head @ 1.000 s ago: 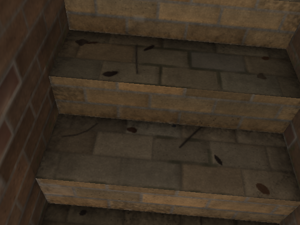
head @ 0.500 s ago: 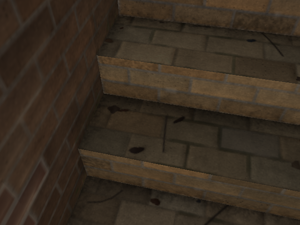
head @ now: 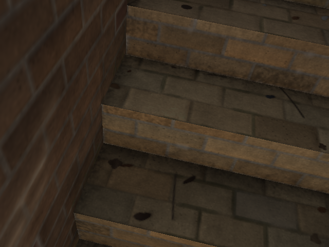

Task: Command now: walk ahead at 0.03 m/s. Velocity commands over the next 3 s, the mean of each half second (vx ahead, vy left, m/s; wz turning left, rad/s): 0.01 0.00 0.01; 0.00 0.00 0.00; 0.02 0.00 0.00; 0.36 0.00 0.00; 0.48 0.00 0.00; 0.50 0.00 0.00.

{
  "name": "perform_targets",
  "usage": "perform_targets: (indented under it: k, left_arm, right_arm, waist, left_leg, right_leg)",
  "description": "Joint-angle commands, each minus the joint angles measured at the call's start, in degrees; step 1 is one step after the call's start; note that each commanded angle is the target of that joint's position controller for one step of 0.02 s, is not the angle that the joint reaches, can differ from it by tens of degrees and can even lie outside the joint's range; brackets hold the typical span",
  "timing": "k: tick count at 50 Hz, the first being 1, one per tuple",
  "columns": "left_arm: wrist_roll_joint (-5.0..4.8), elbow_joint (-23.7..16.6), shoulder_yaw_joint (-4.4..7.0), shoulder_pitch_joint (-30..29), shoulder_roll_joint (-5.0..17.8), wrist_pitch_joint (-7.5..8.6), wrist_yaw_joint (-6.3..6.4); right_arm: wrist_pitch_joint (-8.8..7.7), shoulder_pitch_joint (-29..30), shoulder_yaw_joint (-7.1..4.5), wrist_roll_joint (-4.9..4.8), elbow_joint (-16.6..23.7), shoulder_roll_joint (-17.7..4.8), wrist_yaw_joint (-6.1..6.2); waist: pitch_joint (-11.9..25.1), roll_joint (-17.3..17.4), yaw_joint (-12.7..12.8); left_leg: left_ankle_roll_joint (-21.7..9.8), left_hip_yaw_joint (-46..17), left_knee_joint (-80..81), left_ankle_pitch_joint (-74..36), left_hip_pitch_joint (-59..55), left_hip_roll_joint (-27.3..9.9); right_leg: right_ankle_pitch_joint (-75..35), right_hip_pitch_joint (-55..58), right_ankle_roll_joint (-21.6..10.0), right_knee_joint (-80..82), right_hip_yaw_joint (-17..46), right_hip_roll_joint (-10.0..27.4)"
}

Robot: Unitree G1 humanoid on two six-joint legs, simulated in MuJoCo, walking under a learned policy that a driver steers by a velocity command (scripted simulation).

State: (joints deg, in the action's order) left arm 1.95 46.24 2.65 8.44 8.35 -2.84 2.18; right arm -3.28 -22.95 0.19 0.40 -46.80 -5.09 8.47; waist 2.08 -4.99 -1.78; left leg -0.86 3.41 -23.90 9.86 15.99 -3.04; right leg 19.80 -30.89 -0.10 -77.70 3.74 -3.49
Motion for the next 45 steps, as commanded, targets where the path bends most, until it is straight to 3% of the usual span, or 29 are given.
perform_targets:
  k: [1, 2, 6, 7, 8, 9, 10, 11, 12, 13, 14, 15, 17, 18, 19, 22, 25, 32, 33, 34, 35, 41, 42, 45]
  left_arm:
    - [0.13, -3.53, -0.51, 1.43, -0.05, -1.19, -0.69]
    - [-0.17, -4.37, -0.81, 0.72, -0.16, -1.18, -0.96]
    - [-0.95, -3.75, -2.2, 2.56, -3.25, -0.53, 0.12]
    - [-1.54, -2.7, -2.25, 4.39, -4.06, 0.14, 0.29]
    - [-2.32, -2.01, -1.93, 5.68, -3.36, 0.96, 0.49]
    - [-1.22, -1.18, -1.99, 4.58, -1.96, 1.94, 0.43]
    - [-0.62, -1.87, -1.57, 5.16, -1.4, 3.06, 0.8]
    - [-1.32, -1.85, -1.15, 6.25, 1.79, 4.11, 1.11]
    - [-1.25, -3.27, -1.34, 2.48, 2.89, 4.15, 1.41]
    - [-1.25, -4.29, -1.58, 1.46, 0.57, 3.94, 1.51]
    - [-0.7, -3.7, -1.78, 2.3, 0.06, 4.2, 1.32]
    - [-0.09, -4.24, -1.83, 1.54, -0.68, 3.95, 1.14]
    - [-0.52, -4.68, -1.53, 3.0, -0.2, 4.01, 1.08]
    - [-0.4, -4.09, -1.28, 4.6, 0.18, 4.37, 0.81]
    - [-1.24, -4.15, -1.3, 4.68, 0.32, 4.81, 0.75]
    - [-1.35, -4.29, -1.12, 5.77, 0.57, 5.18, 0.77]
    - [-1.82, -3.1, -0.56, 7.64, 2.31, 5.07, 1.38]
    - [-1.85, -1.69, -0.84, 8.89, 1.81, 5.93, 0.91]
    - [-1.57, -2.03, -0.93, 8.73, 1.35, 5.78, 0.7]
    - [-1.76, -2.0, -1.0, 8.65, 1.4, 5.71, 0.49]
    - [-1.17, -1.86, -0.84, 8.81, 1.98, 5.32, 0.45]
    - [-1.37, -1.56, -0.93, 8.53, 1.64, 4.93, 0.38]
    - [-1.73, -1.84, -1.05, 8.18, 1.15, 4.97, 0.43]
    - [-1.54, -1.58, -0.92, 8.67, 1.12, 5.15, 0.33]
  right_arm:
    - [-0.95, 0.1, -1.48, 0.03, 4.8, -6.95, 0.25]
    - [-0.82, 1.74, -1.52, 0.16, 5.74, -6.75, 0.31]
    - [-0.01, 0.11, -2.46, -0.63, 5.4, -7.81, 0.06]
    - [0.58, -0.9, -2.49, -1.21, 5.18, -7.41, -0.12]
    - [1.14, -1.92, -2.76, -1.62, 4.42, -7.65, -0.97]
    - [1.39, -4.54, -3.06, -1.69, 3.54, -7.05, -1.87]
    - [1.79, -5.05, -3.87, -2.25, 3.75, -7.54, -2.81]
    - [2.48, -8.52, -4.21, -2.38, 4.01, -5.97, -3.43]
    - [3.07, -9.72, -3.17, -2.08, 3.66, -2.99, -3.14]
    - [3.58, -8.56, -3.39, -1.8, 2.33, -4.63, -2.59]
    - [3.76, -8.02, -3.51, -0.22, 1.99, -5.04, -2.32]
    - [4.18, -6.04, -3.65, -0.04, 2.19, -6.0, -2.56]
    - [4.63, -5.64, -3.59, 0.21, 1.96, -6.01, -2.91]
    - [5.05, -5.74, -3.11, 0.5, 2.15, -5.21, -3.24]
    - [5.35, -6.25, -2.97, 0.51, 2.05, -5.03, -3.36]
    - [5.24, -7.26, -2.82, 0.39, 1.5, -5.38, -3.41]
    - [5.35, -7.38, -2.56, 0.83, 1.36, -5.22, -3.85]
    - [4.65, -8.26, -2.2, 0.13, 0.81, -5.98, -3.38]
    - [4.22, -8.96, -2.23, -0.35, 0.5, -6.47, -3.04]
    - [4.17, -9.35, -2.21, -0.25, 1.0, -6.46, -2.91]
    - [3.88, -9.45, -2.33, 0.05, 1.49, -6.34, -2.82]
    - [3.92, -9.29, -2.64, 0.15, 2.95, -6.75, -2.46]
    - [3.75, -9.52, -2.3, 0.4, 2.76, -5.53, -2.37]
    - [3.54, -9.78, -2.43, 0.02, 2.82, -5.98, -2.28]
  waist:
    - [-0.79, 15.77, 2.1]
    - [-0.97, 15.98, 2.37]
    - [1.62, 18.64, 0.87]
    - [1.92, 17.45, 1.14]
    - [0.41, 18.35, 1.51]
    - [-0.55, 16.21, 0.01]
    - [0.88, 12.1, 0.31]
    - [4.37, 5.3, -1.56]
    - [3.72, -3.49, -2.33]
    - [2.49, -3.72, -1.09]
    - [-0.08, -2.99, -1.42]
    - [-3.92, -3.68, -0.93]
    - [-5.76, -3.18, -0.12]
    - [-6.12, -2.53, 0.12]
    - [-6.09, -3.44, -0.12]
    - [-6.27, -1.11, 0.48]
    - [-6.97, 0.43, 0.26]
    - [-3.73, 4.09, 0.02]
    - [-3.24, 5.59, 0.77]
    - [-2.83, 5.93, 0.38]
    - [-1.76, 6.74, 0.17]
    - [-2.39, 5.33, -0.25]
    - [-2.03, 5.91, -0.09]
    - [-2.76, 5.48, 0.22]
  left_leg:
    - [-12.32, -10.27, 7.64, -12.68, -2.41, -12.41]
    - [-11.48, -9.35, 8.23, -9.66, -1.61, -11.79]
    - [-9.06, -8.87, 5.99, -21.01, -1.82, -12.59]
    - [-8.03, -8.61, 4.09, -22.99, -1.66, -11.52]
    - [-6.64, -8.2, 1.78, -24.51, -2.37, -9.65]
    - [-5.43, -6.39, -0.45, -22.8, -4.5, -7.57]
    - [-3.24, -4.46, -4.28, -19.02, -4.32, -5.91]
    - [-1.26, -3.76, -9.03, 1.84, 3.2, -3.99]
    - [0.73, -3.8, -6.36, 7.05, 2.2, -3.21]
    - [1.24, -3.7, -4.58, 6.15, 0.0, -3.55]
    - [0.7, -2.42, -3.76, 3.13, -1.92, -2.92]
    - [0.65, -1.97, -3.32, 1.85, -1.47, -2.52]
    - [0.5, -1.72, -2.71, 0.84, -2.04, -2.71]
    - [0.36, -1.59, -3.13, 1.2, -3.17, -2.25]
    - [0.13, -1.88, -2.87, 2.33, -2.37, -2.25]
    - [-0.08, -1.6, -2.48, 1.93, -2.03, -2.19]
    - [-0.62, -1.36, -1.94, 3.21, -1.51, -1.9]
    - [-0.54, -2.46, -0.9, -0.77, -1.45, -3.2]
    - [-0.21, -2.77, -1.46, -4.15, -2.2, -3.62]
    - [-0.24, -2.87, -1.35, -5.76, -2.61, -4.06]
    - [0.25, -2.39, -1.17, -6.3, -3.48, -4.19]
    - [0.06, -2.85, -0.68, -8.98, -3.93, -4.75]
    - [0.03, -2.92, -0.43, -9.88, -3.94, -4.92]
    - [-0.31, -2.96, -0.36, -11.65, -4.33, -5.31]
  right_leg:
    - [0.24, -2.64, -0.81, 2.81, -0.15, 1.91]
    - [0.56, -0.76, -1.34, 10.17, -1.37, 3.11]
    - [2.34, 11.2, -4.34, 34.52, -5.17, 5.24]
    - [-5.05, 16.15, -4.61, 44.93, -6.14, 4.38]
    - [-10.99, 17.61, -4.46, 53.43, -6.31, 3.1]
    - [-14.55, 16.75, -3.61, 59.35, -6.07, 2.64]
    - [-20.61, 19.76, -3.29, 59.97, -1.67, 6.75]
    - [-41.06, 29.04, -3.49, 57.46, 5.35, 14.05]
    - [-38.95, 23.24, -8.17, 56.38, 5.31, 16.75]
    - [-23.29, 18.39, -8.84, 59.36, 7.03, 15.31]
    - [-8.33, 14.26, -7.31, 60.62, 6.49, 12.45]
    - [-0.23, 10.66, -6.11, 62.02, 5.52, 10.84]
    - [5.77, 8.6, -5.44, 63.64, 5.57, 10.21]
    - [6.1, 7.86, -4.74, 63.9, 5.88, 10.46]
    - [5.6, 8.2, -4.51, 62.89, 5.55, 10.34]
    - [2.34, 9.04, -4.63, 61.49, 5.32, 10.21]
    - [1.11, 9.45, -4.34, 60.64, 5.67, 9.79]
    - [-15.97, 16.01, -5.03, 56.29, 3.47, 8.91]
    - [-18.18, 16.57, -4.96, 55.48, 2.41, 8.79]
    - [-21.3, 16.78, -5.07, 54.76, 2.23, 8.72]
    - [-21.51, 17.33, -4.95, 54.72, 2.2, 8.7]
    - [-18.85, 17.04, -4.38, 55.0, 1.18, 7.85]
    - [-19.05, 17.7, -4.33, 55.33, 1.36, 7.78]
    - [-18.93, 17.76, -4.2, 55.98, 1.31, 7.67]
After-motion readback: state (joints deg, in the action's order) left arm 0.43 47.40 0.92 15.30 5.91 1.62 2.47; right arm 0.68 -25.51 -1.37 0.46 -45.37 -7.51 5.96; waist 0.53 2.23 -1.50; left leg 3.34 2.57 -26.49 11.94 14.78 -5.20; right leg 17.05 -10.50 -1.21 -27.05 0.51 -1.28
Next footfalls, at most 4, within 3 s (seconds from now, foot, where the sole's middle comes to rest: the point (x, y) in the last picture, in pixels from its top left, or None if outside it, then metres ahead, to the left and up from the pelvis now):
0.16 right None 0.01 -0.15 -0.78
2.12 right None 0.28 -0.16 -0.59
2.62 left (185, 201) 0.53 -0.10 -0.40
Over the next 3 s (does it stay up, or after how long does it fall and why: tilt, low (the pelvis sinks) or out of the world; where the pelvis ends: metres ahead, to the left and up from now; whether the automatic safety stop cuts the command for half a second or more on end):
stays up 0.58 -0.20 0.39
